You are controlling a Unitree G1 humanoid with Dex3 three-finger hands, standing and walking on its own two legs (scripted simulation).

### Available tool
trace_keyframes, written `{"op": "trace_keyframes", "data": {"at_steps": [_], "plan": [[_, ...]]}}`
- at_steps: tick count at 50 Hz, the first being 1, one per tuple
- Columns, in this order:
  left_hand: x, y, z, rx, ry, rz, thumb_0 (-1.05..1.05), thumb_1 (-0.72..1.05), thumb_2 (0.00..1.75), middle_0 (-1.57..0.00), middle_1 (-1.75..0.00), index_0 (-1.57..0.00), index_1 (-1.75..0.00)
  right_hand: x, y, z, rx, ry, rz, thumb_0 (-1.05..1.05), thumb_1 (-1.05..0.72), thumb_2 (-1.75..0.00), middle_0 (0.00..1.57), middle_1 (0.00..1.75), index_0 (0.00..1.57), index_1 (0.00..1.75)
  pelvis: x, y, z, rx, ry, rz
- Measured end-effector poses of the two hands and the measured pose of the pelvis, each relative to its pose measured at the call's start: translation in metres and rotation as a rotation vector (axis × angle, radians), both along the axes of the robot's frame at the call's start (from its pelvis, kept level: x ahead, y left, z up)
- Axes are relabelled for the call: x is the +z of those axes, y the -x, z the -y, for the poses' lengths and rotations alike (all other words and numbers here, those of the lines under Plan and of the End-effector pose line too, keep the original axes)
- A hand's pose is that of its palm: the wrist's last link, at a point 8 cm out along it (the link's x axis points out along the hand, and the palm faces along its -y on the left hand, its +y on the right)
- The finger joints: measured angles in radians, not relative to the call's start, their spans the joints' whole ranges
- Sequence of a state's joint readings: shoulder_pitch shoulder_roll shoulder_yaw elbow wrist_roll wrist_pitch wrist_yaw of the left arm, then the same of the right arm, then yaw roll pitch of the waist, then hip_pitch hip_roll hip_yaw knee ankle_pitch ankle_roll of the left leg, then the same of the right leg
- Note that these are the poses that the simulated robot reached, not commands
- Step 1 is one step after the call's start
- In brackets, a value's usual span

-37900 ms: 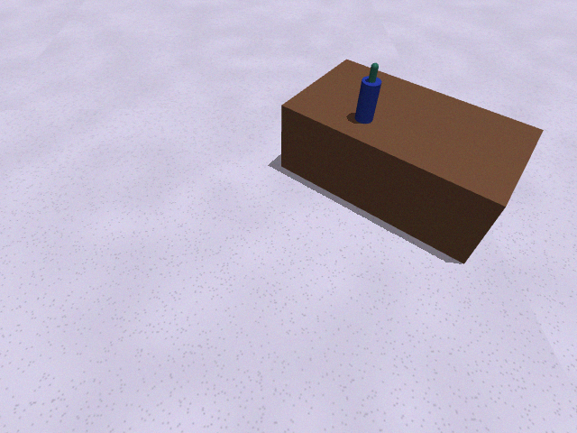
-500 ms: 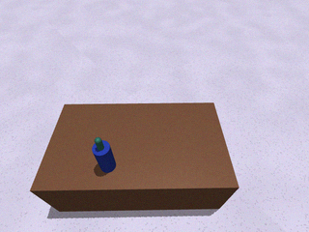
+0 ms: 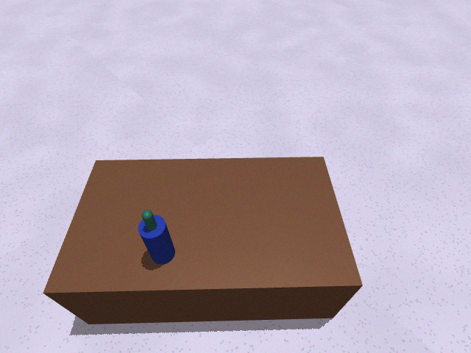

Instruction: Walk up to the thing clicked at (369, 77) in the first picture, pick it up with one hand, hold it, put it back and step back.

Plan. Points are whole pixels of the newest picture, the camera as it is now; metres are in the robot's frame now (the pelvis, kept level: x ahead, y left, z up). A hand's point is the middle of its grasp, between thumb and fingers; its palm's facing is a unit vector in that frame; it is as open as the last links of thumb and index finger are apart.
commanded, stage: stand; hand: left
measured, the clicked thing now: (155, 235) +0.50 +0.23 -0.30
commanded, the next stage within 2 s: step back in 0.44 s
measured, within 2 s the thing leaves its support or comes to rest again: neither
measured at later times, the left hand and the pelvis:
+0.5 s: hand out of the picture +0.08 +0.26 -0.16, palm faces -0.02 -0.93 -0.36, open 7.4 cm; pelvis -0.01 +0.00 +0.00, yaw +0 degrees
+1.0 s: hand out of the picture +0.04 +0.31 -0.18, palm faces -0.08 -0.93 -0.35, open 7.4 cm; pelvis -0.09 +0.05 -0.01, yaw -3 degrees
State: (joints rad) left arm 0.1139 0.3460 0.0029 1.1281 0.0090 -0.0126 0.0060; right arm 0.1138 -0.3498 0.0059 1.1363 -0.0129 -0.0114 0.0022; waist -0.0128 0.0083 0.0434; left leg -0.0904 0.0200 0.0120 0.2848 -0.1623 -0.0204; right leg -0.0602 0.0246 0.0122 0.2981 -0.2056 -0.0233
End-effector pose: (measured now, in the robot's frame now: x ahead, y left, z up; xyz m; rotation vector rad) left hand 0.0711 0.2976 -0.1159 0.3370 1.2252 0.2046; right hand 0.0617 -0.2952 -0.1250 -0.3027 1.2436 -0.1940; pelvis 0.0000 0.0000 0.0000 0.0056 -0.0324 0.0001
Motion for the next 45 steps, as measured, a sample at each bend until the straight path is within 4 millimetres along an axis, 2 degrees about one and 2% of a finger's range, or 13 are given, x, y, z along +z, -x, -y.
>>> {"op": "trace_keyframes", "data": {"at_steps": [23, 33, 37, 40, 45], "plan": [[-0.003, 0.001, -0.002, -0.001, 0.008, -0.01, 0.01, 0.9, 0.9, -0.2, -0.29, -0.21, -0.3, 0.001, 0.005, -0.001, -0.008, 0.004, -0.015, 0.0, -0.9, -0.89, 0.2, 0.3, 0.2, 0.29, 0.0, 0.001, -0.002, -0.005, 0.002, -0.006], [-0.01, 0.005, -0.026, 0.002, -0.023, 0.026, 0.01, 0.9, 0.9, -0.2, -0.3, -0.21, -0.3, -0.001, 0.007, 0.005, -0.002, 0.053, -0.001, 0.0, -0.9, -0.89, 0.2, 0.3, 0.2, 0.29, -0.013, 0.032, -0.013, -0.004, 0.017, -0.007], [-0.017, 0.005, -0.041, -0.023, -0.023, 0.044, 0.01, 0.9, 0.9, -0.2, -0.3, -0.21, -0.3, 0.001, 0.019, -0.002, -0.007, 0.081, 0.01, 0.0, -0.91, -0.89, 0.2, 0.3, 0.2, 0.29, -0.019, 0.042, -0.028, -0.011, 0.014, -0.003], [-0.025, 0.001, -0.055, -0.028, -0.015, 0.067, 0.01, 0.9, 0.9, -0.2, -0.3, -0.21, -0.3, 0.002, 0.035, -0.011, -0.009, 0.101, 0.011, 0.0, -0.91, -0.89, 0.2, 0.3, 0.2, 0.29, -0.026, 0.05, -0.041, -0.01, 0.011, -0.006], [-0.024, 0.007, -0.06, -0.047, -0.007, 0.073, 0.01, 0.91, 0.9, -0.2, -0.29, -0.2, -0.29, 0.013, 0.067, -0.029, -0.014, 0.105, -0.015, 0.0, -0.9, -0.89, 0.2, 0.3, 0.2, 0.29, -0.017, 0.069, -0.049, -0.023, 0.035, -0.001]]}}
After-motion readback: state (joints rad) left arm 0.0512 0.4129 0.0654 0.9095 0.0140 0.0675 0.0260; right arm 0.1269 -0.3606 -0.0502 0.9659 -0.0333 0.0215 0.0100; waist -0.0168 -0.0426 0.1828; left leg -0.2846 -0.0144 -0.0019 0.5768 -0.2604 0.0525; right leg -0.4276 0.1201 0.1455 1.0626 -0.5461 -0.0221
